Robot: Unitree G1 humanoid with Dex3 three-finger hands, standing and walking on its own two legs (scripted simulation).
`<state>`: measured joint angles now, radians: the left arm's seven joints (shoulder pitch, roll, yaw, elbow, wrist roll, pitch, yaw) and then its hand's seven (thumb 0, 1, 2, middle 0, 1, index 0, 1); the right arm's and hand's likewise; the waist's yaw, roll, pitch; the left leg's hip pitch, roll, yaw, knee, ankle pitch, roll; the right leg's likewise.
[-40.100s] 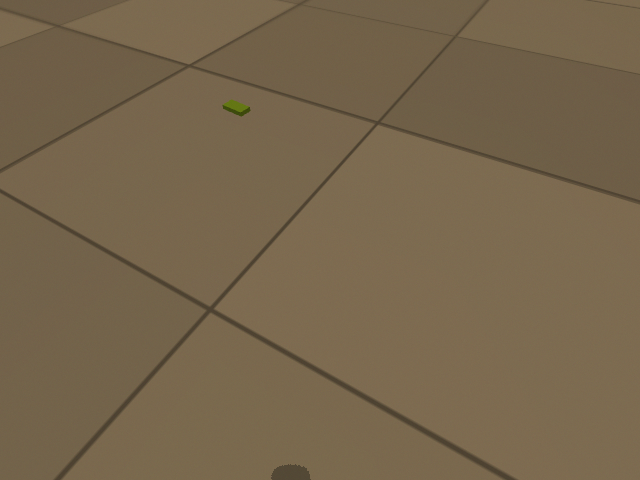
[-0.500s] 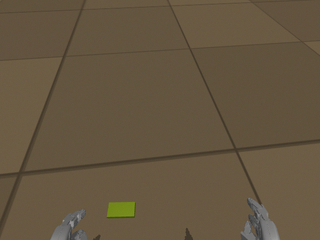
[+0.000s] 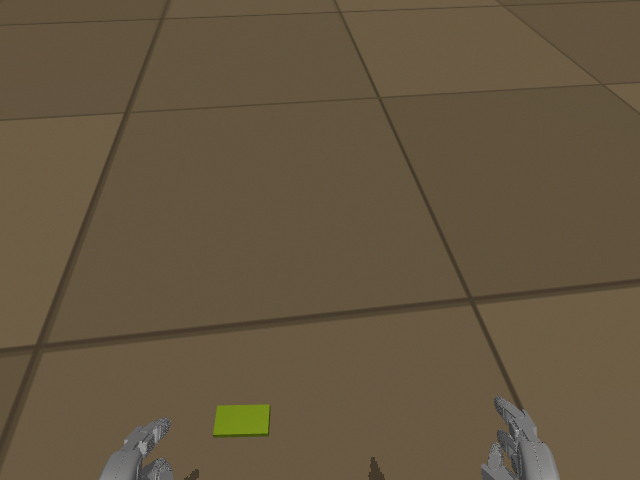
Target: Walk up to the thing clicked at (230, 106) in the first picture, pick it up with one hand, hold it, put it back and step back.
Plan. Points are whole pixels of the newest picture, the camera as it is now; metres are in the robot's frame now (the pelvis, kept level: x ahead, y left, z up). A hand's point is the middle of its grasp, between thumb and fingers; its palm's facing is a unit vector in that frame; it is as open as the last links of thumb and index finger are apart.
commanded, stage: home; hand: left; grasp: from above
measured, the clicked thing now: (242, 420) +0.44 +0.22 -0.70
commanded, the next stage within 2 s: stand in 0.52 s
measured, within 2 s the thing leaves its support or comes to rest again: neither
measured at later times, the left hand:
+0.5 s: hand out of the picture +0.16 +0.19 -0.05, palm faces +0.04 -0.98 -0.21, open 7.4 cm
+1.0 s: hand out of the picture +0.08 +0.24 -0.11, palm faces +0.03 -0.94 -0.33, open 7.4 cm
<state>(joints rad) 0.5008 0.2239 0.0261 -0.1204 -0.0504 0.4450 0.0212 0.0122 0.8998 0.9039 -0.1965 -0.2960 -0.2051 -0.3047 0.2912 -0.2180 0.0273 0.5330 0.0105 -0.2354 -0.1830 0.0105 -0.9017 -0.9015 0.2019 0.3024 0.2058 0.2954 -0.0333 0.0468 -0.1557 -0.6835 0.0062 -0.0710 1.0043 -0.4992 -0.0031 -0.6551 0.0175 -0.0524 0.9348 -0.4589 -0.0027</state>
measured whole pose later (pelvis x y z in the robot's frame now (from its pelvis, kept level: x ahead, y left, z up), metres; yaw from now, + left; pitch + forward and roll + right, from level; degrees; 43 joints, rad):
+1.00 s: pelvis +0.00 +0.01 +0.04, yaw +0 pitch -1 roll +0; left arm 0.23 0.28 0.04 0.83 0.05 0.04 0.04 0.01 0.90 0.90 -0.20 -0.30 -0.21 -0.30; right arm 0.19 -0.29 -0.05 0.92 -0.05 -0.02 -0.02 0.01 -0.90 -0.90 0.20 0.30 0.21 0.30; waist 0.02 0.00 0.04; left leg -0.30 -0.03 -0.03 0.66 -0.34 0.02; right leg -0.30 -0.02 -0.01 0.64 -0.33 0.02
